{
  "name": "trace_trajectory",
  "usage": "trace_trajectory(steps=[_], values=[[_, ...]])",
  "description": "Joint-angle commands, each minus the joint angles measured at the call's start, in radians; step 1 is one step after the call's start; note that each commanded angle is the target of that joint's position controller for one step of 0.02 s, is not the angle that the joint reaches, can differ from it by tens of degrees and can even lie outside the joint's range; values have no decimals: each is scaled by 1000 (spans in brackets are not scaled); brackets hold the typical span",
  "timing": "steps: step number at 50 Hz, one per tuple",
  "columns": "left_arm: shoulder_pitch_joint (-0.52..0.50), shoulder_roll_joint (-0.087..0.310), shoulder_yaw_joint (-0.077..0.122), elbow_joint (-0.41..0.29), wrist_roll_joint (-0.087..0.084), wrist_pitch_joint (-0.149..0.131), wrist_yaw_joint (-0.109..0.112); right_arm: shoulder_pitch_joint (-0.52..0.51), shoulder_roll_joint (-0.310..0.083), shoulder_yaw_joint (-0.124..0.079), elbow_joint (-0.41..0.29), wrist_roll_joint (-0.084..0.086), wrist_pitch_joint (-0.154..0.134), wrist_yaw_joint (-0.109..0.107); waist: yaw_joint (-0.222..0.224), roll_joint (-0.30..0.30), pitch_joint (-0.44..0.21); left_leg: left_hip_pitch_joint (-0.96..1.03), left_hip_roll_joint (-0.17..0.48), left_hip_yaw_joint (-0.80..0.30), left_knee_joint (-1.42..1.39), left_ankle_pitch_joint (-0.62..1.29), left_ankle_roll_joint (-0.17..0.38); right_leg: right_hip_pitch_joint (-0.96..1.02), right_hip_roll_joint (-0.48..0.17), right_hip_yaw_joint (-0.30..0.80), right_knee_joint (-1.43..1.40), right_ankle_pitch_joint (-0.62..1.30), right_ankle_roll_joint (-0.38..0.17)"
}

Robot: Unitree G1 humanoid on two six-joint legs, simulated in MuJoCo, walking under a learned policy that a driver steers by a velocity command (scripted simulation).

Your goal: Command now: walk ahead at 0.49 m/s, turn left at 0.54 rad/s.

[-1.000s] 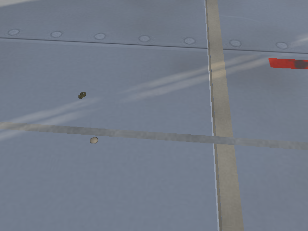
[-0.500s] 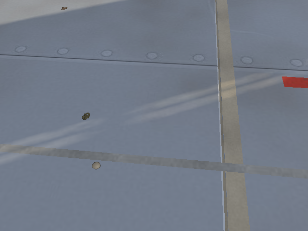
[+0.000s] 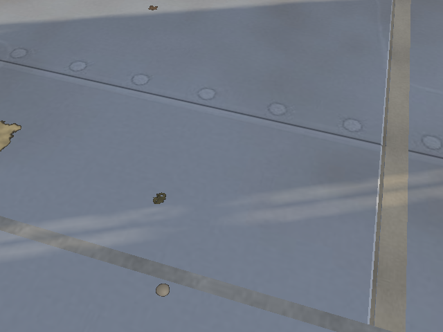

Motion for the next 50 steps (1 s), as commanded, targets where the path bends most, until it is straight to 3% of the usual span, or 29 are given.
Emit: trace_trajectory(steps=[1,3,6,8,10,11,12,13,14,15,16,17,19,22,28,30,32,34,35,36,37,38,39,40,41,42,44,47,50], values=[[-31,32,6,-66,0,5,9,-17,-167,-41,-82,13,-13,-23,9,86,15,-176,199,-178,-129,88,135,156,64,-61,-252,186,25],[-96,36,5,-89,-15,2,4,18,-176,-45,-80,19,-6,-25,-22,106,-2,-122,209,-212,-102,43,116,182,96,-59,-368,220,32],[-149,75,15,-122,-27,-11,-13,54,-164,-43,-77,24,5,-30,-39,112,-16,0,252,-312,-25,-19,109,184,109,-22,-463,177,24],[-140,103,27,-130,-30,-25,-24,47,-171,-46,-87,17,14,-36,-19,132,-23,55,274,-376,39,-8,99,228,119,-15,-509,89,-1],[-5,132,46,-99,-26,-37,-22,17,-146,-38,-106,11,21,-37,55,152,-75,41,229,-376,160,57,64,426,114,-34,-577,50,-51],[145,180,62,-81,-11,-41,-15,-5,-94,-18,-127,2,15,-31,126,96,-192,-63,177,-303,389,34,26,671,-17,72,-553,32,-117],[289,269,89,-58,4,-27,-7,107,-35,2,-151,22,1,-25,116,-174,-347,-401,34,-133,706,-216,-52,1060,-249,446,-580,-106,-284],[303,210,82,-49,-14,-15,-13,126,-102,-4,-158,36,-4,-25,113,-269,-343,-587,87,-116,898,-433,-66,1085,-340,692,-655,-305,-317],[253,128,61,-69,-19,-10,-11,56,-185,-26,-155,39,3,-25,128,-132,-201,-640,137,-131,981,-351,-72,963,-300,571,-672,-341,-269],[204,107,52,-78,-18,-1,-12,-3,-182,-29,-168,27,12,-27,116,-40,-111,-623,173,-94,994,-266,-83,837,-253,418,-684,-233,-228],[162,91,46,-74,-17,3,-15,-36,-162,-30,-182,15,15,-25,94,-12,-42,-599,197,-86,948,-206,-90,724,-201,312,-717,-123,-211],[137,76,40,-69,-12,4,-18,-41,-146,-35,-189,14,21,-22,68,-33,-12,-560,226,-78,912,-173,-92,650,-162,225,-746,-56,-193],[129,76,43,-53,-15,-1,-27,-26,-102,-29,-195,21,35,-15,50,-64,2,-513,243,-38,886,-136,-99,574,-121,100,-792,39,-191],[149,112,59,-27,-16,-8,-30,-70,-87,-27,-234,14,43,-13,48,-44,7,-554,258,-39,803,-58,-115,583,-130,-3,-814,199,-216],[172,149,61,15,-24,19,-13,-233,-45,-11,-288,-1,23,14,86,-34,24,-415,209,61,407,178,-109,571,-88,-192,-757,468,-179],[200,172,63,33,-38,27,-12,-272,-51,-13,-309,4,19,27,96,-53,8,-360,191,77,333,175,-97,608,-108,-189,-725,488,-170],[194,193,68,42,-53,37,-11,-266,-82,-24,-321,0,18,33,73,-73,-11,-316,169,82,268,101,-64,663,-130,-176,-657,541,-154],[169,197,68,44,-62,46,-6,-117,-134,-52,-278,-14,13,27,-19,-59,-92,-108,115,110,134,163,-17,671,-90,-201,-465,627,-112],[206,165,57,42,-46,44,-5,-35,-200,-74,-255,-21,15,12,-43,-1,-155,84,154,67,127,432,12,568,-34,-240,-287,499,-67],[273,77,23,11,8,34,-15,39,-282,-82,-258,-49,23,-8,-21,227,-295,449,427,-228,265,992,140,238,60,-247,75,-196,-7],[400,54,-3,48,-12,29,-35,36,-243,-56,-266,-43,25,-5,10,302,-516,572,623,-502,206,1007,317,121,115,-71,296,-621,16],[336,150,27,66,-42,42,-41,21,-180,-45,-261,-30,35,5,-28,153,-476,444,538,-413,155,815,269,128,66,-1,326,-559,19],[236,141,25,32,-51,57,-37,-60,-148,-34,-256,-14,36,9,-5,126,-323,327,477,-303,123,663,215,70,38,-34,285,-503,22],[193,123,23,32,-37,74,-23,-129,-118,-22,-255,-7,34,10,21,70,-226,184,429,-242,84,544,170,81,12,-43,210,-451,31],[193,121,28,33,-26,95,-7,-186,-115,-20,-256,-11,35,10,57,84,-175,36,398,-192,41,459,142,159,-3,-43,138,-399,40],[221,110,27,44,-22,113,1,-219,-143,-31,-253,-25,36,10,85,117,-150,-91,369,-144,-1,414,133,258,14,-70,99,-342,48],[258,79,23,60,-18,126,15,-237,-137,-33,-240,-40,33,4,101,143,-152,-165,350,-98,-31,367,142,342,34,-87,7,-306,55],[206,62,18,56,-13,132,22,-226,-116,-28,-210,-34,35,-11,74,154,-160,-164,347,-95,-50,155,132,386,32,-78,-143,-230,40],[173,62,20,56,-12,134,16,-229,-108,-22,-183,-29,50,-22,70,160,-119,-202,331,-114,-65,-172,95,458,55,-97,-293,-144,16]])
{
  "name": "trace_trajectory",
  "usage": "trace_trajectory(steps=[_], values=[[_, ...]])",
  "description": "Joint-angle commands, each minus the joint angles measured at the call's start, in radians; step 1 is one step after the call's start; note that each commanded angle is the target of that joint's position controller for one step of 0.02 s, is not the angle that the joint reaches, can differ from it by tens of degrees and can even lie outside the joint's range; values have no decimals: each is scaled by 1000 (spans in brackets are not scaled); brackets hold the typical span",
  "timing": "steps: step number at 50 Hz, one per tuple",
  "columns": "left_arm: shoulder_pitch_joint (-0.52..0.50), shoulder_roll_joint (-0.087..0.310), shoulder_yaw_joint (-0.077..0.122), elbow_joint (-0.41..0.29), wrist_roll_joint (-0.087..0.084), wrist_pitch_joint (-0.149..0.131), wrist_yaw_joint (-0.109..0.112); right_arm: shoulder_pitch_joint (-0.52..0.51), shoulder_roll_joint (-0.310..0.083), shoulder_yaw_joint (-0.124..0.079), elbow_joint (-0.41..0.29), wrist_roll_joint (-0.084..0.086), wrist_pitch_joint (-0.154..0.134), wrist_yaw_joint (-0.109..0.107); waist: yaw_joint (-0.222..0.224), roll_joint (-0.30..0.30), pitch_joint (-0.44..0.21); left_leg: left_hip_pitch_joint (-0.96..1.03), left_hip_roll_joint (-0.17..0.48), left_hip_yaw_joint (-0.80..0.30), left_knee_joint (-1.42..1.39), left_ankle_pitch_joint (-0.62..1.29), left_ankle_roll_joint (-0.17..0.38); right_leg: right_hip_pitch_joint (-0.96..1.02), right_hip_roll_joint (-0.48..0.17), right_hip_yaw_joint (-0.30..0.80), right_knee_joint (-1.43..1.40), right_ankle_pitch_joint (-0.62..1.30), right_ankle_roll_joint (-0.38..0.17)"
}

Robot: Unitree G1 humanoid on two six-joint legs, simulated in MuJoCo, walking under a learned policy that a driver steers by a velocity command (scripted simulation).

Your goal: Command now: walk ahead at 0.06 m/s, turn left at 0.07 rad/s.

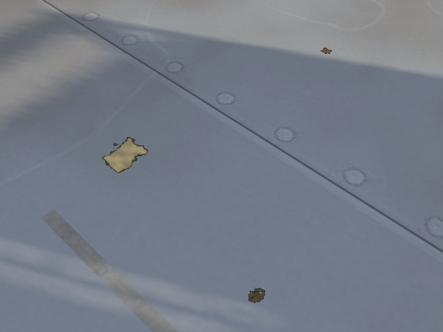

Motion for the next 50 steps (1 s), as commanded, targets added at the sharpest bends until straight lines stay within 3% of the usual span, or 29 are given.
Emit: trace_trajectory(steps=[1,2,3,4,5,6,8,10,12,14,17,19,21,22,23,24,26,28,30,34,38,41,43,45,46,47,48,49,50], values=[[101,58,17,-10,10,-1,-3,-67,-104,-21,-48,9,-3,-13,53,149,-101,-60,220,-201,-188,-289,124,256,30,-39,-168,125,-30],[104,56,16,-7,21,-2,-7,-41,-80,-13,-30,11,-2,-14,54,132,-78,-78,189,-191,-175,-368,79,290,32,-38,-239,148,-48],[100,86,18,-17,32,-6,-7,-8,-64,-7,-13,9,-3,-14,41,86,-42,-95,152,-175,-131,-407,26,291,-29,35,-308,173,-76],[61,159,34,-25,22,-5,-2,50,-74,-15,-6,9,-7,-13,-22,-43,-2,-77,80,-106,-85,-364,-16,210,-73,73,-334,75,-111],[41,119,30,-14,17,-10,-7,27,-78,-18,1,9,-5,-19,-15,-111,11,57,50,-50,-35,-246,-42,50,-58,87,-404,-152,-123],[19,76,18,-16,23,-19,-9,5,-90,-22,3,12,-2,-24,-15,-123,33,127,53,-49,-2,-180,-42,-15,-41,85,-443,-215,-102],[1,56,10,-11,19,-36,-11,15,-93,-27,23,9,8,-33,-17,-111,37,159,70,-64,5,-138,-24,-15,-18,55,-434,-148,-66],[38,60,12,8,9,-47,-8,25,-86,-28,42,7,8,-32,-3,-46,22,143,81,-79,-9,-114,-10,48,-3,32,-389,-58,-57],[96,89,24,31,-3,-44,-4,41,-89,-34,67,20,6,-31,17,-26,3,99,47,-44,24,-299,-2,92,8,30,-374,-179,-90],[124,110,33,29,-11,-46,-2,31,-87,-39,73,33,-7,-28,35,-48,46,-12,27,-19,85,-429,10,116,-46,116,-422,-351,-151],[153,162,53,40,-29,-69,-2,-14,-53,-35,64,46,-50,-11,44,-141,101,-130,47,9,240,-264,27,197,-238,380,-552,-383,-267],[108,143,52,32,-34,-77,-8,16,-50,-36,81,52,-68,-2,10,-122,96,-63,63,7,154,-272,54,195,-228,336,-530,-250,-254],[38,119,48,18,-39,-74,-19,159,-70,-52,154,50,-70,-1,-61,-82,44,236,43,8,25,-162,57,72,-126,185,-436,-98,-188],[-2,76,36,-3,-37,-78,-21,256,-128,-71,186,47,-69,-7,-94,31,24,354,137,-153,-62,-232,91,-34,-36,60,-249,11,-127],[-17,32,26,-36,-32,-95,-18,370,-227,-99,211,50,-67,-8,-115,281,-6,518,316,-489,-206,-304,193,-225,93,-96,77,13,-58],[-40,66,33,-49,-35,-111,-16,398,-200,-83,205,34,-76,-2,-132,295,-6,572,427,-701,-268,-238,272,-381,104,-2,302,-183,-62],[2,75,38,-25,-51,-124,-33,295,-125,-54,173,24,-88,-2,-59,139,5,558,385,-531,-238,-176,218,-453,13,52,431,-60,-116],[-35,71,44,-26,-32,-124,-43,245,-97,-37,163,30,-82,2,-38,83,32,497,336,-385,-279,-44,162,-431,-39,36,348,80,-126],[-44,44,40,-26,-26,-114,-56,272,-87,-29,178,29,-70,-2,-32,109,30,457,290,-274,-300,98,144,-376,-39,-2,267,148,-103],[-191,0,19,-75,-21,-104,-62,287,-139,-34,190,27,-59,-23,-56,96,72,354,249,-154,-338,162,134,-295,-7,-51,-11,302,-57],[-291,20,14,-108,-33,-102,-71,330,-158,-37,218,39,-63,-25,-77,123,107,322,268,-121,-359,113,128,-190,24,-64,-172,400,-63],[-317,49,20,-129,-34,-106,-83,323,-160,-43,235,46,-59,-25,-53,120,116,414,312,-113,-315,184,107,-185,24,-44,-229,364,-107],[-248,86,37,-117,-30,-110,-86,295,-182,-51,231,42,-52,-24,0,138,54,454,315,-92,-209,440,85,-57,61,-71,-237,309,-140],[46,155,78,-31,-30,-103,-73,267,-168,-45,220,31,-39,-24,143,133,-125,340,241,-32,141,624,36,344,88,-83,-223,291,-194],[225,238,97,3,-18,-97,-60,291,-124,-27,194,9,-39,-25,177,-41,-276,97,162,10,497,243,5,651,-133,191,-219,240,-256],[241,258,92,18,-7,-100,-75,426,15,8,205,34,-62,-13,91,-301,-416,-221,-12,-90,796,-442,-37,878,-325,710,-431,-47,-406],[184,161,69,11,-17,-104,-78,334,-104,-18,205,59,-85,-8,115,-173,-301,-327,48,-173,900,-427,-16,786,-285,710,-504,-144,-353],[94,121,56,-4,-21,-108,-76,225,-155,-32,170,75,-97,-7,96,-108,-153,-370,99,-138,894,-326,3,631,-254,545,-516,-79,-307],[16,107,50,-17,-15,-112,-78,179,-151,-33,162,67,-99,-17,59,-5,-92,-315,153,-119,845,-226,4,475,-220,425,-539,60,-288]])
Over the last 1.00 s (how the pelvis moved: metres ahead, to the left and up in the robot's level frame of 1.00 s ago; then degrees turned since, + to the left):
0.40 0.05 -0.01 23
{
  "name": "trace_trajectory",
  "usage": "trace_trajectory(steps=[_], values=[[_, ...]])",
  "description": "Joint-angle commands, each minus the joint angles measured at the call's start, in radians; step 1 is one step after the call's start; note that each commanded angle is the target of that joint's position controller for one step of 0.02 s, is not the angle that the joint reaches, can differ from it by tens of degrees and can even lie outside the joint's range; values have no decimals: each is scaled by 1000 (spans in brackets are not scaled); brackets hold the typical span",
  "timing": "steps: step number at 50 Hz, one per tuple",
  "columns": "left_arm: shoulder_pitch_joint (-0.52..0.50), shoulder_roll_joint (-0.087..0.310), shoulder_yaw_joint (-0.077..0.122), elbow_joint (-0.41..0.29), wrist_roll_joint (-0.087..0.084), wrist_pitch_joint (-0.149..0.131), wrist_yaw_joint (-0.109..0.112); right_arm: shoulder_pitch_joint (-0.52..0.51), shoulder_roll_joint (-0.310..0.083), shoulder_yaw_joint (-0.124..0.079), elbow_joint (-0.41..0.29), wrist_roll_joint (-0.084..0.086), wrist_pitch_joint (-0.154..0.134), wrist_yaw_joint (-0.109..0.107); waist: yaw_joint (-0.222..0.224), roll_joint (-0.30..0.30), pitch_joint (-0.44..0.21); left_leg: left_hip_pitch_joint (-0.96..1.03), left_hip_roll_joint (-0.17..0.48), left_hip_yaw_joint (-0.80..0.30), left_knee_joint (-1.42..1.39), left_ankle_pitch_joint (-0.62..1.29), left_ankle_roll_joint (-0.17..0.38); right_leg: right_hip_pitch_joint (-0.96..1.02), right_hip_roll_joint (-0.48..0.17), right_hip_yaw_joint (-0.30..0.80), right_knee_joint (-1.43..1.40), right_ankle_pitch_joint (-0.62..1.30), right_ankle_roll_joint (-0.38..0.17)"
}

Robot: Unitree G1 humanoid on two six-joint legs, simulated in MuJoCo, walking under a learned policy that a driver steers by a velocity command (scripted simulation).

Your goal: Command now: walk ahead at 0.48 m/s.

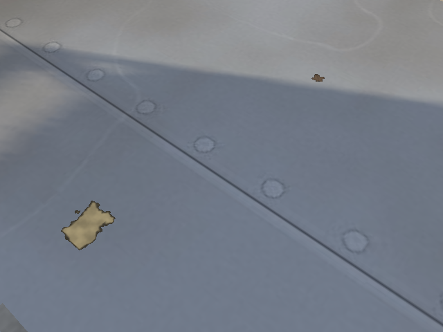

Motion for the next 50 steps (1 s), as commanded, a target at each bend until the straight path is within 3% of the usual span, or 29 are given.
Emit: trace_trajectory(steps=[1,2,4,7,9,13,18,20,22,23,24,25,26,27,28,29,30,32,34,38,40,42,44,46,47,48,49,50], values=[[95,101,25,-11,14,-14,-2,-59,-121,-32,-89,-4,-33,-12,56,-31,-89,-411,114,-34,129,160,24,358,-289,424,-351,-38,-158],[82,85,19,-5,24,-18,-4,-32,-103,-33,-84,-9,-20,-13,23,-60,-91,-349,138,-43,95,193,25,297,-262,366,-377,-1,-151],[105,81,18,16,19,-24,-3,-18,-70,-32,-81,-9,1,-15,6,-71,-75,-325,149,-30,38,207,15,241,-242,302,-419,36,-165],[162,123,26,43,18,-24,16,-131,-81,-36,-120,-21,13,-19,20,-50,-16,-439,162,-22,-101,322,-14,240,-243,254,-462,74,-176],[203,133,27,58,15,-17,28,-203,-81,-37,-142,-28,9,-14,38,-44,-3,-486,156,-15,-217,431,-27,272,-234,222,-467,107,-164],[273,145,26,85,4,-8,40,-341,-58,-23,-178,-23,-3,1,84,-49,16,-445,113,29,-442,589,-30,303,-204,146,-469,129,-128],[371,150,28,134,-3,14,44,-489,-60,-10,-236,-12,-15,29,129,-46,53,-474,81,39,-577,524,-18,461,-257,154,-403,168,-130],[372,161,34,140,-8,25,49,-495,-77,-12,-252,-10,-25,41,106,-61,50,-440,65,31,-623,449,-2,504,-284,185,-349,226,-122],[335,186,42,129,-9,34,51,-403,-120,-29,-234,-10,-35,42,44,-95,-7,-266,22,58,-652,381,19,497,-279,197,-253,416,-103],[313,176,37,121,-7,37,51,-261,-161,-51,-192,-11,-39,35,-30,-91,-95,-59,-2,79,-671,389,44,455,-231,167,-106,537,-79],[296,138,20,95,5,35,50,-57,-227,-75,-145,-26,-41,24,-112,-56,-250,272,106,-21,-609,410,100,274,-171,129,156,417,-43],[416,9,-15,79,5,17,41,71,-327,-101,-117,-40,-31,17,-83,182,-430,698,382,-444,-648,272,243,-142,-7,53,555,-43,40],[412,54,-6,96,-17,-2,40,75,-237,-74,-117,-37,-26,16,-96,232,-492,695,428,-655,-781,167,265,-255,7,194,714,-426,36],[319,145,22,71,-43,-8,42,-12,-174,-54,-127,-29,-26,13,-85,172,-313,553,390,-497,-808,128,204,-334,-52,201,771,-371,24],[260,147,25,54,-42,-5,48,-97,-137,-42,-142,-27,-27,11,-56,117,-208,395,356,-361,-839,157,167,-327,-106,169,748,-276,19],[232,133,30,50,-30,3,54,-163,-103,-32,-144,-29,-29,14,-25,80,-130,254,316,-263,-887,208,146,-286,-137,160,693,-206,21],[252,113,37,55,-24,18,56,-201,-81,-26,-142,-37,-35,17,12,102,-90,157,279,-173,-927,248,126,-226,-165,168,649,-156,21],[282,59,33,56,-25,46,53,-223,-80,-29,-129,-43,-41,18,45,104,-57,63,255,-67,-977,320,127,-168,-179,160,625,-112,24],[254,55,38,33,-22,63,54,-213,-105,-38,-114,-47,-46,12,56,77,-29,45,254,13,-999,402,137,-211,-183,166,590,-43,32],[151,55,39,-18,-7,58,40,-209,-135,-43,-104,-52,-36,-11,50,49,16,55,222,165,-988,610,122,-232,-160,136,346,149,50],[67,31,27,-51,6,53,23,-202,-158,-46,-106,-45,-24,-26,24,43,24,49,206,236,-957,726,109,-169,-134,58,206,228,51],[17,31,25,-84,9,56,6,-167,-181,-51,-98,-34,-8,-37,4,40,9,118,230,250,-910,798,108,-156,-118,26,139,229,48],[10,54,32,-112,7,64,-8,-161,-203,-59,-96,-16,12,-42,12,59,-11,206,259,252,-843,860,95,-154,-102,18,95,161,28],[57,97,49,-125,11,69,-17,-186,-225,-70,-110,0,30,-49,50,81,-52,255,272,253,-721,1016,73,-86,-57,-15,73,50,-6],[132,128,64,-113,8,67,-19,-201,-229,-73,-118,5,40,-52,90,78,-90,259,259,257,-603,1060,55,-1,-23,-30,35,32,-29],[248,175,88,-84,7,62,-11,-208,-213,-68,-126,5,47,-50,149,38,-149,223,207,277,-413,986,15,157,19,-34,-68,133,-60],[297,268,114,-85,10,63,15,-152,-168,-52,-139,-29,43,-42,146,-121,-222,16,136,284,-128,600,-53,392,-112,161,-71,543,-117],[235,345,115,-121,27,66,27,-35,-64,-19,-166,-75,30,-24,17,-301,-341,-344,-59,181,232,-274,-121,683,-359,591,-20,900,-332]])
Over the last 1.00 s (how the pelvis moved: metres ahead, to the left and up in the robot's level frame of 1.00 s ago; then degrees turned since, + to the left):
0.34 -0.07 -0.01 0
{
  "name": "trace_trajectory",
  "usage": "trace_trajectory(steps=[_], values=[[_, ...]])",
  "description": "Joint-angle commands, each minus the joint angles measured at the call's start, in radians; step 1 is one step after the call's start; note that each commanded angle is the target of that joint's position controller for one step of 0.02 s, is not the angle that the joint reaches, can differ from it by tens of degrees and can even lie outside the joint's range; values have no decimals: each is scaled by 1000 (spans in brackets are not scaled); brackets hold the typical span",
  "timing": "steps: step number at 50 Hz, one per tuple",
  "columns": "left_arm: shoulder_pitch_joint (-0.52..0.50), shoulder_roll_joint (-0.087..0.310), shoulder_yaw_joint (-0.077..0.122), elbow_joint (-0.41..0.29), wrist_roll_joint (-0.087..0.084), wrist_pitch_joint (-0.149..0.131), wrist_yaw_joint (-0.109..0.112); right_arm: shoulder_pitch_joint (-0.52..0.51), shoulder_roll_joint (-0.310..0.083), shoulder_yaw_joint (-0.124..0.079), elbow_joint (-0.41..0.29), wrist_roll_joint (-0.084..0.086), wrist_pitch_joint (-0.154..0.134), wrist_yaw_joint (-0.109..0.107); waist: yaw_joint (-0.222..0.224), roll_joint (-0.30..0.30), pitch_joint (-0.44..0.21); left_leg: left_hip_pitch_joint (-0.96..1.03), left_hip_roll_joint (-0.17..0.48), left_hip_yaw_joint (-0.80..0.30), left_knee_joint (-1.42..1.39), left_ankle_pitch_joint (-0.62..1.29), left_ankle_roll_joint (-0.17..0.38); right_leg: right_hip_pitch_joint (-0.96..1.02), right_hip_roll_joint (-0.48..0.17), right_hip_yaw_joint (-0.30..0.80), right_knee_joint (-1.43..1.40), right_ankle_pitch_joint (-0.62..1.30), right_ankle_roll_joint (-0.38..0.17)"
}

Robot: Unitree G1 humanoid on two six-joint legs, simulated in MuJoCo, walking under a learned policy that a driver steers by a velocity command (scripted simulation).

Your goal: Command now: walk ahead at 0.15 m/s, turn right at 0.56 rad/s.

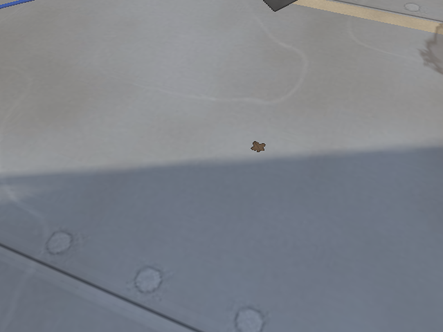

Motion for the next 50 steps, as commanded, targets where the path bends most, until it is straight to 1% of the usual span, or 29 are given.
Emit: trace_trajectory(steps=[1,2,3,4,5,7,9,12,15,17,19,21,22,23,25,27,29,31,32,33,34,36,40,43,46,47,48,49,50], values=[[240,267,69,-55,14,2,16,89,-105,-2,-94,-13,-33,30,83,-140,-513,-505,-111,-306,708,-202,-19,778,-373,686,-146,632,-355],[177,220,56,-73,7,-3,13,-7,-131,-11,-122,21,-34,32,85,-69,-398,-568,-75,-314,688,-97,3,685,-326,581,-185,464,-303],[118,182,47,-75,-14,-2,18,-45,-123,-11,-125,14,-28,21,59,8,-281,-583,-36,-304,609,-8,6,550,-272,491,-213,326,-241],[74,152,38,-84,-20,4,26,-58,-131,-16,-121,-2,-15,6,35,21,-213,-550,-8,-306,532,48,5,419,-236,438,-239,244,-204],[53,142,34,-92,-8,8,32,-51,-141,-22,-125,-7,0,1,8,-6,-190,-485,2,-311,480,79,8,319,-209,412,-260,201,-187],[49,159,38,-105,10,10,40,-31,-119,-21,-129,-13,15,-4,-8,-43,-193,-424,-21,-297,404,117,2,244,-175,381,-272,235,-179],[63,170,41,-108,7,11,53,-18,-100,-15,-124,-14,20,-11,-8,-50,-220,-427,-28,-295,324,146,-16,257,-173,354,-260,273,-176],[57,129,21,-104,12,18,65,-24,-85,-6,-116,-8,32,-14,8,-66,-243,-386,3,-292,227,223,-35,247,-167,312,-264,150,-155],[43,73,-8,-75,33,17,61,-47,-66,4,-110,-3,36,-6,23,-100,-201,-258,23,-279,78,277,-33,167,-145,263,-306,-73,-131],[55,79,-12,-47,40,12,52,-56,-77,4,-109,1,30,2,38,-109,-162,-209,13,-262,-4,261,-21,162,-156,265,-308,-163,-126],[40,104,-10,-37,29,15,52,-54,-95,0,-117,2,21,9,22,-95,-124,-177,-13,-227,-136,279,6,184,-160,269,-269,-198,-105],[85,112,-9,-20,17,17,60,-56,-135,-5,-133,-13,15,16,25,-46,-107,-152,12,-274,-261,446,46,227,-133,258,-199,-151,-41],[126,114,-5,-26,26,13,66,-66,-196,-16,-145,-16,15,15,73,60,-116,-141,72,-352,-250,626,79,218,-67,202,-115,-153,-3],[118,98,-3,-35,27,12,71,-64,-217,-30,-135,3,21,17,85,178,-115,-188,92,-415,-286,560,128,229,18,81,-58,-162,34],[31,86,2,-57,20,22,80,-57,-173,-27,-145,0,22,19,47,227,-86,-233,131,-534,-361,457,169,225,50,26,24,-152,61],[31,73,8,-65,15,38,82,-49,-176,-32,-161,-3,20,15,37,239,-90,-221,133,-575,-351,470,181,218,46,39,33,-154,50],[49,67,15,-68,14,40,76,-51,-169,-34,-177,5,22,9,41,205,-121,-242,100,-557,-307,469,165,274,22,52,0,-126,34],[84,90,31,-63,16,41,74,-64,-144,-29,-201,14,29,6,49,82,-143,-338,22,-467,-200,388,106,377,-61,103,-78,-76,1],[120,113,39,-56,18,44,75,-67,-119,-23,-214,18,33,6,53,-34,-147,-417,-41,-378,-75,292,62,428,-161,205,-157,-23,-51],[136,143,44,-52,21,42,75,-52,-101,-19,-229,15,37,10,45,-173,-154,-485,-87,-291,72,117,32,461,-327,374,-235,103,-141],[134,131,36,-64,26,31,80,-59,-126,-30,-236,8,42,14,53,-183,-162,-540,-57,-283,300,-101,12,470,-438,455,-255,254,-225],[69,123,27,-86,22,13,87,-41,-137,-46,-225,18,60,15,18,-44,-141,-558,-16,-319,483,-64,-3,427,-409,348,-250,306,-214],[27,153,38,-69,14,26,94,-75,-70,-19,-250,21,76,28,27,-97,-116,-440,-2,-226,243,96,-26,361,-275,83,-255,254,-127],[59,184,49,-52,0,38,94,-97,-82,-17,-287,24,74,53,46,-142,-162,-320,-28,-173,43,138,-8,394,-297,33,-219,284,-115],[62,183,50,-36,-28,42,86,-21,-107,-34,-275,18,83,66,4,-131,-172,-144,-78,-118,-216,316,53,349,-296,-19,-114,147,-37],[117,148,42,-10,-21,41,78,19,-146,-51,-266,12,85,56,1,-52,-164,-25,-76,-173,-305,431,91,252,-255,-74,-6,15,33],[114,88,24,-30,23,41,69,53,-266,-82,-282,7,82,36,15,225,-148,130,162,-517,-360,769,186,-18,-139,-165,300,-372,137],[31,88,19,-94,32,34,74,35,-320,-82,-321,-31,63,41,-11,317,-181,106,354,-781,-371,926,404,-205,-18,-23,534,-632,179],[-31,133,30,-99,11,34,80,45,-271,-72,-320,-40,42,51,-57,186,-212,91,317,-730,-393,834,419,-217,-30,84,633,-589,169]])
Over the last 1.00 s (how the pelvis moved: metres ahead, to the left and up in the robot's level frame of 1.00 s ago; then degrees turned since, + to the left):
0.52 0.00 -0.01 -18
